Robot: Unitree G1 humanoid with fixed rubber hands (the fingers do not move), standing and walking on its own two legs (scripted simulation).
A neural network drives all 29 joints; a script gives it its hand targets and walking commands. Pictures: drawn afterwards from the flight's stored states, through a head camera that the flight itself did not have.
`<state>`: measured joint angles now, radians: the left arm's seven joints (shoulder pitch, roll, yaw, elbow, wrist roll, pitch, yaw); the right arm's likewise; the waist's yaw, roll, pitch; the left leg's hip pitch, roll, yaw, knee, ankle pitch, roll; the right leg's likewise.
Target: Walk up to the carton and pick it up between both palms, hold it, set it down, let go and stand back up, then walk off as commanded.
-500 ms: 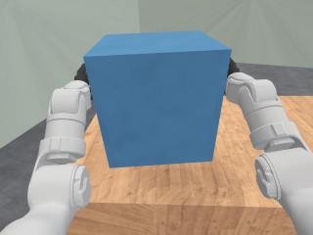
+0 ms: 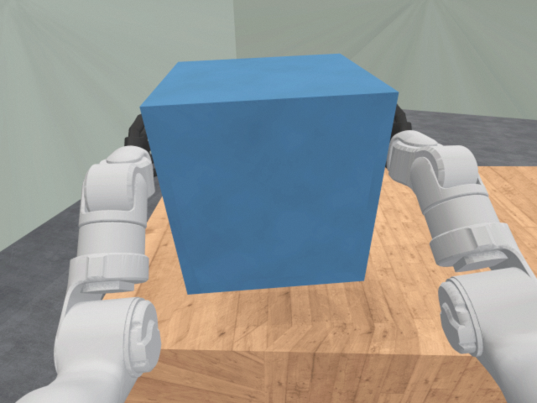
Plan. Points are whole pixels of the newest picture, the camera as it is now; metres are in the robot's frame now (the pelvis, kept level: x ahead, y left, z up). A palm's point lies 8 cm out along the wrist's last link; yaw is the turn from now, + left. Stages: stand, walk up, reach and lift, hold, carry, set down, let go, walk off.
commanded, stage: hold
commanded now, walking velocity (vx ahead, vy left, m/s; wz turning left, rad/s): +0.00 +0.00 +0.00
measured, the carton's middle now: (267, 167) +0.41 -0.01 +0.25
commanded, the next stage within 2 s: none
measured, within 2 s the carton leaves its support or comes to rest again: neither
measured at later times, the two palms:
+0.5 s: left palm (140, 152) +0.37 +0.17 +0.30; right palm (399, 140) +0.36 -0.19 +0.30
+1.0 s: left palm (144, 164) +0.38 +0.17 +0.28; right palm (394, 149) +0.37 -0.19 +0.28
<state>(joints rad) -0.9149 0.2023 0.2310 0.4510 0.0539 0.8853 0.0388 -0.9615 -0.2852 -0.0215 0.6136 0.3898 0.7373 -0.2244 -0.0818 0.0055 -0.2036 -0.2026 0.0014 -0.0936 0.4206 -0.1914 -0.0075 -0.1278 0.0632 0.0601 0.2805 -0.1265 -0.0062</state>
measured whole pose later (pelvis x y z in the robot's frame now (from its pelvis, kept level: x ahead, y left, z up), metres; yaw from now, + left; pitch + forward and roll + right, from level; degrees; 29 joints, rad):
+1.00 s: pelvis +0.00 +0.00 +0.00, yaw +0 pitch -1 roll -2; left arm -0.92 0.21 0.22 0.50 0.04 0.86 0.04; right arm -0.97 -0.29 0.00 0.64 0.38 0.73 -0.22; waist -0.08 0.01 -0.20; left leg -0.21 0.00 -0.10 0.42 -0.19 -0.01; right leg -0.14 0.06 0.05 0.29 -0.13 -0.01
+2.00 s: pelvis +0.00 -0.01 +0.00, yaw +1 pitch +0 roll -2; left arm -0.99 0.25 0.20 0.60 0.00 0.83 0.05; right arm -1.02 -0.28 -0.01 0.70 0.34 0.71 -0.20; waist -0.08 0.01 -0.23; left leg -0.25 0.00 -0.10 0.41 -0.18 -0.01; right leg -0.18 0.07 0.05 0.30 -0.13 -0.01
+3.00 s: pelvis +0.01 +0.00 +0.00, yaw +2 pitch -4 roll -1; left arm -0.85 0.23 0.18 0.64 0.09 0.48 -0.01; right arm -0.77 -0.07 -0.21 0.64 0.14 0.33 -0.15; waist -0.12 -0.07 -0.05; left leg -0.11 -0.02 -0.10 0.37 -0.18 0.00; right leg -0.05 0.03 0.03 0.28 -0.16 0.00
